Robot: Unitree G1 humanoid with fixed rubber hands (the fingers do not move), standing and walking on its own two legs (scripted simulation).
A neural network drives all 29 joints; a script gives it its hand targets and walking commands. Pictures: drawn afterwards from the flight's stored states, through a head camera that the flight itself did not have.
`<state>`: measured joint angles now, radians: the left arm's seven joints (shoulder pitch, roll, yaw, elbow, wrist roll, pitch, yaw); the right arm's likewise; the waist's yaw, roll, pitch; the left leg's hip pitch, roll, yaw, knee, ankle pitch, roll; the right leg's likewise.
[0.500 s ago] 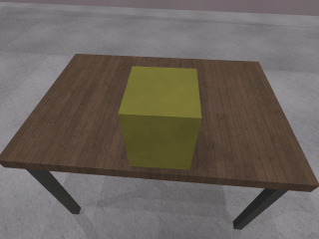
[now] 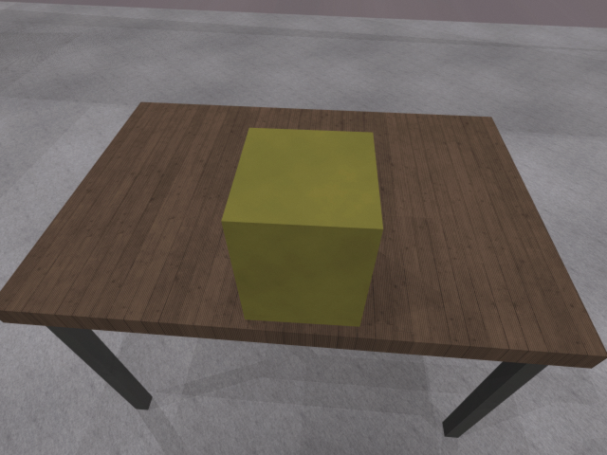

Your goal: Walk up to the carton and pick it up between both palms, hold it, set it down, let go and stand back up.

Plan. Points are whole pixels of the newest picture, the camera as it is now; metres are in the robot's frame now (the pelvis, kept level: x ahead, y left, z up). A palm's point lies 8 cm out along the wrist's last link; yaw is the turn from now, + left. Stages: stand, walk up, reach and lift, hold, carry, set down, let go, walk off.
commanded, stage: stand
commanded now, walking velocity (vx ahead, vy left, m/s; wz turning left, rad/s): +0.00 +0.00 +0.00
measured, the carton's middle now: (306, 230) +0.46 +0.01 +0.02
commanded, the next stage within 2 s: none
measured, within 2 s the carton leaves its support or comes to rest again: neither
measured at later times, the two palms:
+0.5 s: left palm out of the picture +0.00 +0.24 -0.14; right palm out of the picture -0.01 -0.23 -0.14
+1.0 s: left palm out of the picture +0.00 +0.24 -0.14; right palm out of the picture -0.02 -0.23 -0.14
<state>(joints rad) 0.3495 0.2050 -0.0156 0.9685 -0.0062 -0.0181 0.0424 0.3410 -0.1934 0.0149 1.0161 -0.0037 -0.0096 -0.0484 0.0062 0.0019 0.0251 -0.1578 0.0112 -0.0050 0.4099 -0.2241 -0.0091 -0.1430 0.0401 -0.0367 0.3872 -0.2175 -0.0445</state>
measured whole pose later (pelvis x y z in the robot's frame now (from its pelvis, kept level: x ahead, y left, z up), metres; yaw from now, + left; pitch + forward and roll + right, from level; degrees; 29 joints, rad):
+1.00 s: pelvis +0.00 +0.00 +0.00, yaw -1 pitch -2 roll +0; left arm 0.35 0.18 -0.02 1.02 -0.01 -0.02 0.05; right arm 0.34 -0.18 0.01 1.07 0.00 -0.01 -0.05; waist 0.00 0.00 0.03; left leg -0.14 0.01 0.01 0.39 -0.22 -0.01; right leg -0.14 0.04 -0.02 0.38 -0.21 -0.04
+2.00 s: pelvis +0.00 +0.01 +0.00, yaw -2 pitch -2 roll +0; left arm 0.34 0.17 -0.02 1.05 -0.01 -0.02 0.05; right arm 0.34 -0.17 0.01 1.08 0.00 -0.01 -0.05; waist 0.00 0.00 0.04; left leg -0.14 0.02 0.02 0.39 -0.22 0.00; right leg -0.14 0.04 0.00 0.37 -0.21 -0.03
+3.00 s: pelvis +0.00 +0.01 +0.00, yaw -2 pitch -1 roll +0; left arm 0.34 0.17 -0.02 1.07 -0.01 -0.02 0.05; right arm 0.35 -0.16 0.01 1.09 0.00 -0.01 -0.05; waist 0.00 0.00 0.04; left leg -0.14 0.01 0.03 0.38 -0.22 0.00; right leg -0.14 0.03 0.01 0.38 -0.21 -0.02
